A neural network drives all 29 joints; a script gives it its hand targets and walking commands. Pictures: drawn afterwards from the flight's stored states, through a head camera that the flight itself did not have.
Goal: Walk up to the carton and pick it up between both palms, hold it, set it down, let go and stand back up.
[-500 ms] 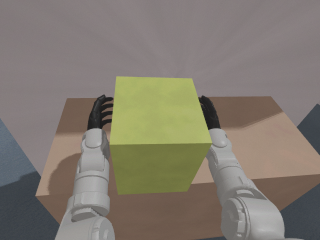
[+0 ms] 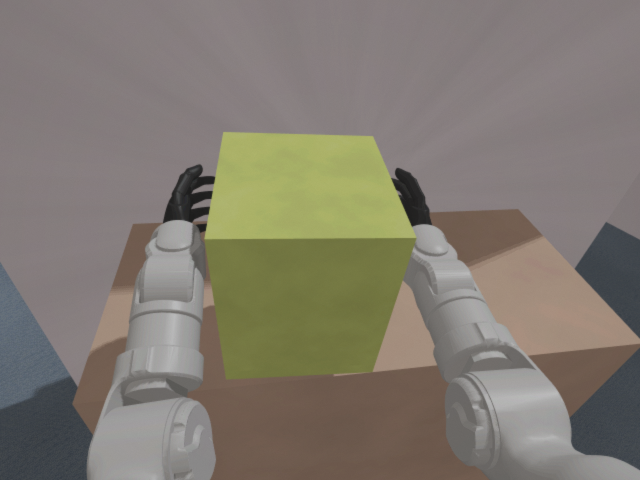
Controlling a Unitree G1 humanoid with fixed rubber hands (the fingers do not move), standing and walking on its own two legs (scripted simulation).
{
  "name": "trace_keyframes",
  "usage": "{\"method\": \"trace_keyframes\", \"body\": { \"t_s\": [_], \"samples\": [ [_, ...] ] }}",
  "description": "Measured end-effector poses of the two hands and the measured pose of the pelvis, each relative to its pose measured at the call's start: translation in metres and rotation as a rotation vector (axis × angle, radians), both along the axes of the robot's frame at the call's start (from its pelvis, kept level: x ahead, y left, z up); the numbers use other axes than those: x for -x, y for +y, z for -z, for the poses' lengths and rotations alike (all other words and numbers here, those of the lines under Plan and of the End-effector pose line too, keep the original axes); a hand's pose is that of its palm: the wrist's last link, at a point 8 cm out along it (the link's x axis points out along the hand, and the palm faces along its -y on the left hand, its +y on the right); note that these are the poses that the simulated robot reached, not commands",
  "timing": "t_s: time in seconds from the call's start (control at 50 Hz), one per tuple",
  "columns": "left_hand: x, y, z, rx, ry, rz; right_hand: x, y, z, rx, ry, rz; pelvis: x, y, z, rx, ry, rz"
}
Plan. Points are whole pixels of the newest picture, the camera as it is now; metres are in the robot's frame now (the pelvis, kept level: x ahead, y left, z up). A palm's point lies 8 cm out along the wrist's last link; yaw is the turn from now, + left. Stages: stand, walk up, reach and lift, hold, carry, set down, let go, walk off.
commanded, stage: reach and lift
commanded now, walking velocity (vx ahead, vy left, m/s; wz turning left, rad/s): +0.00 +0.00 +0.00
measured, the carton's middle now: (300, 256) +0.39 +0.01 +0.12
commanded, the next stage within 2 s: hold in 1.90 s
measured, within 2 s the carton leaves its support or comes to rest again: neither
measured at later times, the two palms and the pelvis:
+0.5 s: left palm (176, 211) +0.39 +0.16 +0.20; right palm (419, 216) +0.38 -0.13 +0.20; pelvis +0.00 +0.00 +0.00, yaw +0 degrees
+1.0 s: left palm (171, 188) +0.37 +0.16 +0.24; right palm (432, 196) +0.37 -0.14 +0.23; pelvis +0.01 +0.02 +0.00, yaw +0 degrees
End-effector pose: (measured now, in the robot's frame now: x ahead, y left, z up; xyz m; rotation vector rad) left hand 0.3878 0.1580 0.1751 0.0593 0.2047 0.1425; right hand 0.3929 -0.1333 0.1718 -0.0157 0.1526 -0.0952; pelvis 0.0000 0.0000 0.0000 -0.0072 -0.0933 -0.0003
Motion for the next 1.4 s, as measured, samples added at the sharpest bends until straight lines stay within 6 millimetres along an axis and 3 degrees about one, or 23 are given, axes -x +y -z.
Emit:
{"method": "trace_keyframes", "body": {
  "t_s": [0.46,0.78,1.12,1.4],
  "samples": [
    [0.004,0.0,-0.024,0.015,-0.011,0.022,0.01,-0.001,-0.023,-0.01,-0.019,0.023,0.004,0.002,0.001,0.001,-0.031,-0.008],
    [0.004,0.023,-0.039,0.01,-0.061,0.013,0.004,0.021,-0.046,-0.015,-0.062,0.003,-0.009,0.012,0.001,0.013,-0.052,-0.026],
    [0.013,-0.011,-0.077,0.006,-0.057,0.042,0.023,-0.012,-0.077,-0.037,-0.059,0.037,-0.003,0.012,0.002,0.009,-0.055,0.029],
    [0.009,-0.002,-0.095,0.03,-0.047,0.048,0.015,-0.003,-0.104,-0.018,-0.036,0.023,0.0,-0.004,0.001,0.003,-0.008,-0.003]
  ]
}}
